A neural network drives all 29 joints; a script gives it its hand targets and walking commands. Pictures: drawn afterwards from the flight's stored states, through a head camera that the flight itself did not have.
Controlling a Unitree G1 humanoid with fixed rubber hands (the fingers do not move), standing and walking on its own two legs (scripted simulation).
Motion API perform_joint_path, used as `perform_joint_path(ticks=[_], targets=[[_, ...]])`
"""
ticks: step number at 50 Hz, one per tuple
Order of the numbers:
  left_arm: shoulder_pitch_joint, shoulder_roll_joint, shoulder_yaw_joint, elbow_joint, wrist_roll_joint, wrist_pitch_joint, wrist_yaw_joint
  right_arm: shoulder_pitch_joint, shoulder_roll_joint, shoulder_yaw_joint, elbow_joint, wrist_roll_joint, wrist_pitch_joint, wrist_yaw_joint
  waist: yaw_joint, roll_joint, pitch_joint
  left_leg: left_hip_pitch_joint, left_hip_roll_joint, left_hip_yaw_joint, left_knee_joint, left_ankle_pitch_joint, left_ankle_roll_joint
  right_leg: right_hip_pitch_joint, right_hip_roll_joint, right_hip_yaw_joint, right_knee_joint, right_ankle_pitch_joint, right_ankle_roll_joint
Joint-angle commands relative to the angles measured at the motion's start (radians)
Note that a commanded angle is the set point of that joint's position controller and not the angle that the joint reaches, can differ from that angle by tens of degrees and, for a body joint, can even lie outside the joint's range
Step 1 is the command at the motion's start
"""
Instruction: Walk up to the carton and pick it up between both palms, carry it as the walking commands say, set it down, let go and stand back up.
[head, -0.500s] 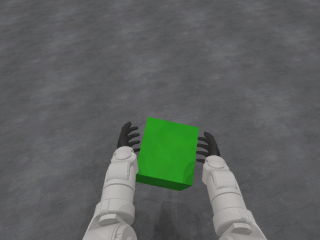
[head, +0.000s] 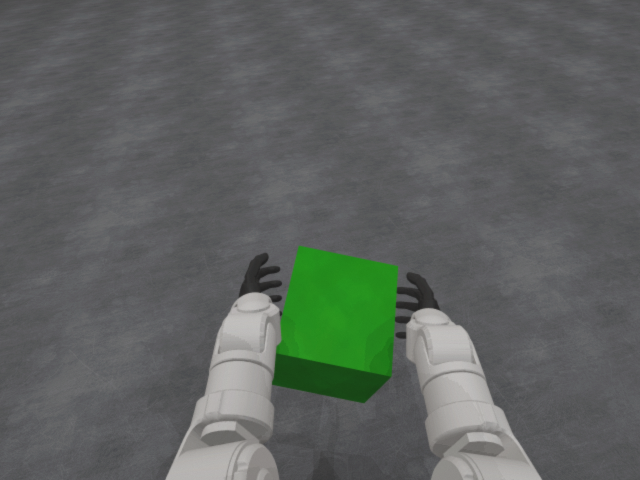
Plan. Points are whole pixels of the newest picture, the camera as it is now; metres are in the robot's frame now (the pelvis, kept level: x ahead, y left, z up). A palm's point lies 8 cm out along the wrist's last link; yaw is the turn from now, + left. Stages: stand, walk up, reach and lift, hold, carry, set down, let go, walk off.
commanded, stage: reach and lift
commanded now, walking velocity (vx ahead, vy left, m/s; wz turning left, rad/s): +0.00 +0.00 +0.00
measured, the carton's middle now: (332, 327) +0.36 +0.03 -0.03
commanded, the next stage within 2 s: hold in 1.00 s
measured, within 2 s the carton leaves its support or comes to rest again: neither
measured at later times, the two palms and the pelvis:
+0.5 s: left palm (283, 297) +0.33 +0.09 +0.07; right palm (457, 322) +0.32 -0.14 +0.05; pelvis +0.01 -0.01 +0.00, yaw -2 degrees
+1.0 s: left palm (268, 305) +0.32 +0.11 +0.07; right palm (444, 332) +0.30 -0.12 +0.05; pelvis +0.00 +0.00 +0.00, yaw +0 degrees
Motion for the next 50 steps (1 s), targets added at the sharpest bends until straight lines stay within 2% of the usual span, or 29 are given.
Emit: perform_joint_path(ticks=[1, 2, 3, 4, 8, 9, 10, 13, 14, 15, 16, 17, 18, 19, 22, 23, 24, 27, 28, 29, 30, 35, 37, 38, 40, 47, 48, 49, 50], targets=[[-0.551, -1.120, -0.443, 0.170, -0.252, 0.018, -0.322, -0.919, 1.007, 0.487, -0.112, 0.256, -0.087, 0.286, -0.027, -0.019, -0.422, -0.130, 0.025, 0.010, -0.151, 0.037, 0.006, 0.280, 0.006, 0.030, -0.021, 0.039, 0.002], [-0.578, -1.133, -0.458, 0.157, -0.256, 0.016, -0.317, -0.894, 1.000, 0.482, -0.104, 0.257, -0.090, 0.292, -0.045, 0.003, -0.424, -0.143, 0.032, 0.004, -0.168, 0.022, 0.004, 0.275, 0.018, 0.022, -0.009, 0.049, 0.002], [-0.560, -1.121, -0.422, 0.194, -0.237, 0.016, -0.317, -0.893, 1.004, 0.465, -0.083, 0.247, -0.088, 0.295, -0.034, -0.011, -0.428, -0.138, 0.036, 0.002, -0.172, 0.004, 0.006, 0.267, 0.014, 0.023, -0.010, 0.030, 0.005], [-0.576, -1.133, -0.412, 0.201, -0.235, 0.018, -0.316, -0.902, 0.999, 0.449, -0.072, 0.246, -0.089, 0.297, -0.034, 0.021, -0.415, -0.135, 0.030, 0.004, -0.171, 0.010, 0.006, 0.255, 0.010, 0.035, -0.010, 0.040, 0.000], [-0.549, -1.125, -0.350, 0.274, -0.205, 0.028, -0.319, -0.880, 0.986, 0.418, -0.025, 0.228, -0.070, 0.308, -0.043, 0.017, -0.348, -0.194, 0.040, 0.000, -0.200, -0.046, 0.017, 0.278, 0.015, 0.028, -0.015, 0.027, 0.006], [-0.553, -1.150, -0.348, 0.274, -0.206, 0.023, -0.318, -0.956, 0.990, 0.443, -0.070, 0.244, -0.077, 0.310, -0.024, 0.008, -0.356, -0.211, 0.037, -0.002, -0.203, -0.071, 0.020, 0.297, 0.020, 0.026, -0.008, 0.012, 0.012], [-0.609, -1.146, -0.368, 0.226, -0.221, 0.011, -0.319, -0.952, 0.991, 0.430, -0.060, 0.241, -0.078, 0.310, -0.043, 0.006, -0.376, -0.182, 0.035, 0.001, -0.192, -0.042, 0.019, 0.271, 0.024, 0.023, -0.007, 0.031, 0.010], [-0.594, -1.125, -0.371, 0.191, -0.227, 0.006, -0.316, -0.950, 1.040, 0.490, -0.088, 0.275, -0.067, 0.312, -0.001, -0.044, -0.416, -0.121, 0.030, 0.000, -0.160, 0.069, 0.028, 0.254, 0.015, 0.045, -0.018, 0.081, 0.011], [-0.606, -1.122, -0.375, 0.195, -0.234, 0.010, -0.313, -0.913, 1.041, 0.472, -0.060, 0.273, -0.059, 0.312, -0.017, -0.044, -0.392, -0.123, 0.027, 0.005, -0.161, 0.063, 0.025, 0.238, 0.020, 0.037, -0.024, 0.071, 0.012], [-0.601, -1.092, -0.366, 0.191, -0.236, 0.004, -0.319, -0.935, 1.058, 0.491, -0.085, 0.278, -0.060, 0.312, 0.002, -0.098, -0.425, -0.096, 0.016, 0.016, -0.136, 0.083, 0.032, 0.219, 0.015, 0.042, -0.032, 0.057, 0.016], [-0.581, -1.094, -0.383, 0.163, -0.228, -0.001, -0.316, -0.921, 1.076, 0.520, -0.103, 0.293, -0.063, 0.312, 0.010, -0.073, -0.461, -0.105, 0.014, 0.017, -0.140, 0.098, 0.035, 0.262, 0.007, 0.052, -0.028, 0.089, 0.022], [-0.591, -1.093, -0.374, 0.170, -0.234, -0.004, -0.319, -0.931, 1.106, 0.540, -0.114, 0.304, -0.063, 0.305, 0.025, -0.105, -0.469, -0.098, 0.005, 0.023, -0.123, 0.099, 0.041, 0.254, -0.002, 0.069, -0.039, 0.064, 0.026], [-0.577, -1.095, -0.387, 0.169, -0.241, 0.005, -0.322, -0.884, 1.095, 0.527, -0.094, 0.295, -0.051, 0.304, 0.010, -0.110, -0.457, -0.086, 0.006, 0.020, -0.127, 0.128, 0.038, 0.250, -0.002, 0.066, -0.042, 0.096, 0.025], [-0.525, -1.085, -0.388, 0.175, -0.234, 0.009, -0.325, -0.881, 1.095, 0.537, -0.119, 0.299, -0.052, 0.303, 0.025, -0.105, -0.478, -0.069, 0.009, 0.018, -0.123, 0.160, 0.038, 0.257, -0.005, 0.069, -0.039, 0.135, 0.024], [-0.561, -1.072, -0.428, 0.135, -0.252, 0.015, -0.339, -0.797, 1.118, 0.511, -0.064, 0.289, -0.046, 0.289, -0.016, -0.063, -0.449, -0.064, -0.005, 0.026, -0.106, 0.142, 0.032, 0.241, -0.032, 0.095, -0.058, 0.124, 0.029], [-0.569, -1.072, -0.433, 0.123, -0.241, 0.013, -0.345, -0.809, 1.129, 0.518, -0.075, 0.291, -0.049, 0.290, -0.011, -0.031, -0.470, -0.077, -0.009, 0.033, -0.106, 0.133, 0.032, 0.245, -0.029, 0.091, -0.049, 0.128, 0.026], [-0.544, -1.065, -0.440, 0.138, -0.244, 0.015, -0.350, -0.783, 1.134, 0.523, -0.080, 0.294, -0.053, 0.286, -0.017, -0.053, -0.472, -0.058, -0.006, 0.027, -0.097, 0.141, 0.031, 0.238, -0.036, 0.100, -0.052, 0.132, 0.026], [-0.560, -1.071, -0.428, 0.175, -0.242, 0.020, -0.370, -0.762, 1.140, 0.498, -0.051, 0.274, -0.052, 0.275, -0.029, -0.032, -0.430, -0.101, -0.018, 0.033, -0.096, 0.092, 0.027, 0.233, -0.043, 0.108, -0.064, 0.076, 0.027], [-0.520, -1.052, -0.403, 0.199, -0.223, 0.019, -0.374, -0.825, 1.135, 0.515, -0.087, 0.289, -0.060, 0.277, 0.000, -0.029, -0.407, -0.114, -0.020, 0.036, -0.087, 0.070, 0.031, 0.225, -0.053, 0.116, -0.068, 0.038, 0.032], [-0.544, -1.071, -0.425, 0.174, -0.240, 0.013, -0.379, -0.811, 1.147, 0.522, -0.105, 0.299, -0.065, 0.277, -0.015, -0.019, -0.434, -0.107, -0.021, 0.035, -0.083, 0.079, 0.028, 0.237, -0.052, 0.115, -0.065, 0.042, 0.032], [-0.546, -1.059, -0.403, 0.191, -0.237, 0.013, -0.385, -0.849, 1.151, 0.525, -0.119, 0.297, -0.066, 0.273, 0.002, -0.026, -0.445, -0.116, -0.027, 0.046, -0.080, 0.061, 0.027, 0.249, -0.054, 0.118, -0.071, 0.013, 0.036], [-0.571, -1.067, -0.402, 0.174, -0.274, -0.002, -0.400, -0.885, 1.168, 0.550, -0.141, 0.301, -0.063, 0.260, -0.010, -0.128, -0.450, -0.067, -0.019, 0.030, -0.066, 0.097, 0.034, 0.206, -0.055, 0.109, -0.080, 0.004, 0.044], [-0.597, -1.067, -0.430, 0.154, -0.289, 0.004, -0.396, -0.834, 1.162, 0.530, -0.092, 0.304, -0.059, 0.264, -0.029, -0.104, -0.425, -0.058, -0.014, 0.029, -0.072, 0.086, 0.029, 0.182, -0.052, 0.100, -0.083, -0.003, 0.038], [-0.589, -1.068, -0.406, 0.182, -0.277, 0.003, -0.400, -0.858, 1.159, 0.528, -0.118, 0.288, -0.062, 0.261, -0.017, -0.129, -0.437, -0.066, -0.021, 0.031, -0.076, 0.058, 0.032, 0.194, -0.046, 0.090, -0.087, -0.042, 0.039], [-0.551, -1.070, -0.401, 0.217, -0.261, 0.017, -0.391, -0.809, 1.116, 0.470, -0.039, 0.264, -0.049, 0.267, -0.041, -0.086, -0.350, -0.080, -0.009, 0.029, -0.104, 0.035, 0.029, 0.166, -0.030, 0.056, -0.090, -0.057, 0.029], [-0.577, -1.122, -0.393, 0.237, -0.245, 0.020, -0.376, -0.794, 1.056, 0.394, 0.003, 0.249, -0.053, 0.289, -0.083, 0.026, -0.316, -0.159, 0.016, 0.009, -0.160, -0.071, 0.019, 0.226, 0.008, 0.013, -0.047, -0.041, 0.021], [-0.538, -1.119, -0.379, 0.251, -0.232, 0.016, -0.372, -0.849, 1.037, 0.411, -0.045, 0.256, -0.062, 0.295, -0.066, 0.003, -0.346, -0.157, 0.022, 0.006, -0.163, -0.041, 0.025, 0.242, 0.011, 0.010, -0.040, -0.011, 0.026], [-0.530, -1.144, -0.390, 0.243, -0.232, 0.017, -0.367, -0.827, 1.040, 0.418, -0.065, 0.271, -0.063, 0.299, -0.064, 0.053, -0.341, -0.171, 0.025, 0.001, -0.174, -0.045, 0.019, 0.260, 0.015, 0.003, -0.029, 0.012, 0.024], [-0.543, -1.156, -0.390, 0.236, -0.238, 0.010, -0.361, -0.845, 1.045, 0.444, -0.074, 0.281, -0.062, 0.303, -0.061, 0.033, -0.360, -0.156, 0.026, -0.001, -0.173, -0.030, 0.024, 0.255, 0.022, 0.002, -0.024, 0.026, 0.022]])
